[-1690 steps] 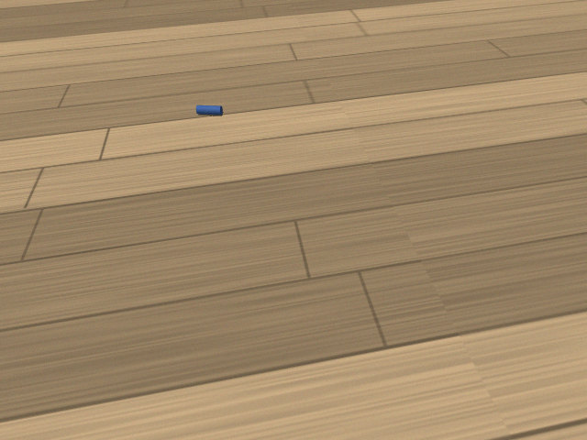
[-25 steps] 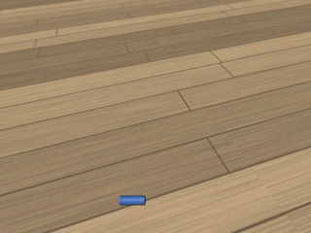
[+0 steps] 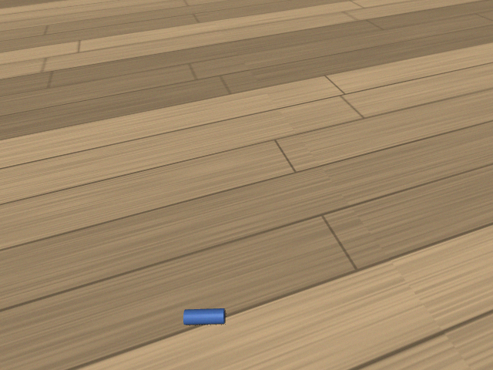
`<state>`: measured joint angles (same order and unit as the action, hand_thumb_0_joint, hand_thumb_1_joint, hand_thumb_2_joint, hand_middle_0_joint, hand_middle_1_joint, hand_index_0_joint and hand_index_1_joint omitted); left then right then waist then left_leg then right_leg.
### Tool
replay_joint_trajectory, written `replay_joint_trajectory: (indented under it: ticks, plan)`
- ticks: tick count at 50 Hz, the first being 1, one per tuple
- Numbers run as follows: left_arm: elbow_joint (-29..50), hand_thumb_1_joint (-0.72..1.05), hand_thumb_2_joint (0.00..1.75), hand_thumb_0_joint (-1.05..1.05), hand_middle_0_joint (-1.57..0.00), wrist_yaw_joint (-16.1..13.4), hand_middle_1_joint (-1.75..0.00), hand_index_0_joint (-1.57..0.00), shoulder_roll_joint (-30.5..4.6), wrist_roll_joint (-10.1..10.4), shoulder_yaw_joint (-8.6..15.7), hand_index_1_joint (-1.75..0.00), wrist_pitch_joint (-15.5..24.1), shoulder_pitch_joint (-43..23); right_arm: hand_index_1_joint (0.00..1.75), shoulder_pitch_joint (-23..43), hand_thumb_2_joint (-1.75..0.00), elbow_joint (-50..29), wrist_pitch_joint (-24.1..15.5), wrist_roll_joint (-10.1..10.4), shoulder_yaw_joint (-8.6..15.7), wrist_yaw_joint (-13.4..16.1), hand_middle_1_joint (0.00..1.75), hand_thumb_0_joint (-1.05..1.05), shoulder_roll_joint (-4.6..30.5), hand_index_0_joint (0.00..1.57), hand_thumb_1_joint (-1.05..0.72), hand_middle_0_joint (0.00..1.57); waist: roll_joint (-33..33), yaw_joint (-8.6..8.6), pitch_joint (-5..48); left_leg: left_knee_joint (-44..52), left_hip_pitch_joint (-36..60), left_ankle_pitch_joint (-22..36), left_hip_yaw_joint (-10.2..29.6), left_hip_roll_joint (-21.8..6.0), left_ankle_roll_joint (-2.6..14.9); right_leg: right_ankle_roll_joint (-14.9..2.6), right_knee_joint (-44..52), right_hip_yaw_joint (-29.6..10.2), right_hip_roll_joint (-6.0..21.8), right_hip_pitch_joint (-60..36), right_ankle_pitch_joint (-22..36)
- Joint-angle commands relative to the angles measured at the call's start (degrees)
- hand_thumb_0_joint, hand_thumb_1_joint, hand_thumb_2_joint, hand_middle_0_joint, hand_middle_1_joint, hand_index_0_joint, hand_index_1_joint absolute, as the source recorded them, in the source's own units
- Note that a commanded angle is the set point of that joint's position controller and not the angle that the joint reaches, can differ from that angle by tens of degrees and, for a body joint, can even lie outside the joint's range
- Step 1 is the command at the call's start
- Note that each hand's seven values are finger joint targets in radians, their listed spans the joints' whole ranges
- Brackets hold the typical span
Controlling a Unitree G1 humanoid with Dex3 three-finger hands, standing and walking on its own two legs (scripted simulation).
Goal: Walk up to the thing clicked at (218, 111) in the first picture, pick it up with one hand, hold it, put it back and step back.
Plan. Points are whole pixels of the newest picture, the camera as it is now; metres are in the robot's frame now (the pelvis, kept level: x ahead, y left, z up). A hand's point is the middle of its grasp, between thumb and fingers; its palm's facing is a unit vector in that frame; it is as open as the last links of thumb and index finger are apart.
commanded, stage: stand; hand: left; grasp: from above
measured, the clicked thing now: (204, 316) +0.49 +0.21 -0.75
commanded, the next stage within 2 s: step back in 1.08 s
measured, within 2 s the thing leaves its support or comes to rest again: neither
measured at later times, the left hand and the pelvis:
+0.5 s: hand out of the picture +0.08 +0.25 -0.16, palm faces +0.01 -0.94 -0.33, open 7.4 cm; pelvis +0.01 +0.00 +0.00, yaw +0 degrees
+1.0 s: hand out of the picture +0.08 +0.25 -0.16, palm faces +0.00 -0.94 -0.34, open 7.4 cm; pelvis +0.01 +0.00 +0.00, yaw +0 degrees
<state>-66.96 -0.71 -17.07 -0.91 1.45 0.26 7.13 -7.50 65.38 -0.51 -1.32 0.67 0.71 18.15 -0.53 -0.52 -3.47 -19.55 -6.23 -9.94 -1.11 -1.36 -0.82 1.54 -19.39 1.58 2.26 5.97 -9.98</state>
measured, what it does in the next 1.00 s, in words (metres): stands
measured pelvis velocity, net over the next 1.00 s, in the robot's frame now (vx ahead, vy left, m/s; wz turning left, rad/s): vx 0.01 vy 0.00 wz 0.00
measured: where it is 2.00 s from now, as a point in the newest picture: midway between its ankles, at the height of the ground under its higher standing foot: outside the picture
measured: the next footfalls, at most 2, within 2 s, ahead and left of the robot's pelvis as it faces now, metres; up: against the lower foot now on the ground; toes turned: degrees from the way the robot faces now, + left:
left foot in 1.56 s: -0.07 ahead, +0.12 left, +0.00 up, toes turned -2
right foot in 2.00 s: -0.14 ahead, -0.09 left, +0.00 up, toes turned -3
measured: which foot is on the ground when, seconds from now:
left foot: down 0.00-1.00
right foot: down 0.00-1.00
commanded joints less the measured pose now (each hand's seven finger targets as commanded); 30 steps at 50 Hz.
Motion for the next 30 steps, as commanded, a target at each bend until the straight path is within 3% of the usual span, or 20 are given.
replay_joint_trajectory:
  ticks: [1,7,13,18,30]
  plan:
    - [2.66,0.90,0.90,0.00,-0.20,-0.68,-0.30,-0.20,-11.41,-0.03,1.99,-0.30,0.83,-1.59,0.30,1.19,-0.90,-2.62,-1.08,0.18,1.64,0.58,0.30,0.00,10.46,0.20,-0.90,0.20,0.06,0.25,2.22,4.52,-1.42,2.34,4.93,-5.53,1.56,-2.04,3.42,-4.91,4.76,0.40,3.48]
    - [3.04,0.90,0.90,0.00,-0.20,-0.53,-0.30,-0.20,-11.94,-0.16,2.08,-0.30,1.04,-1.78,0.30,1.93,-0.90,-2.84,-1.24,0.19,1.82,0.55,0.30,0.00,11.32,0.20,-0.90,0.20,0.24,0.14,2.98,4.18,-0.80,2.78,5.04,-5.81,1.70,-1.97,3.81,-5.11,4.99,0.62,4.03]
    - [3.40,0.90,0.90,0.00,-0.20,-0.59,-0.30,-0.20,-12.07,0.02,2.01,-0.30,1.34,-2.52,0.30,2.13,-0.90,-2.74,-1.35,0.29,1.81,0.45,0.30,0.00,11.31,0.20,-0.90,0.20,1.04,0.37,4.77,3.22,0.75,8.77,4.79,-6.06,1.73,-1.86,3.12,-4.72,5.20,-0.63,8.62]
    - [3.45,0.90,0.90,0.00,-0.20,-0.44,-0.30,-0.20,-12.43,0.06,2.00,-0.30,1.15,-2.48,0.30,2.48,-0.90,-2.58,-1.27,0.24,1.74,0.42,0.30,0.00,11.60,0.20,-0.90,0.20,0.27,0.15,3.96,4.09,-0.13,5.50,4.76,-6.05,1.60,-1.94,3.74,-4.99,5.21,-0.34,6.24]
    - [4.14,0.90,0.90,0.00,-0.20,-0.31,-0.30,-0.20,-12.98,0.09,1.85,-0.30,1.31,-3.17,0.30,2.91,-0.90,-2.93,-1.39,0.34,1.86,0.27,0.30,0.00,12.48,0.20,-0.90,0.20,0.36,0.50,4.90,3.73,0.41,7.63,4.52,-6.48,1.81,-2.09,3.53,-5.09,5.63,-0.91,8.01]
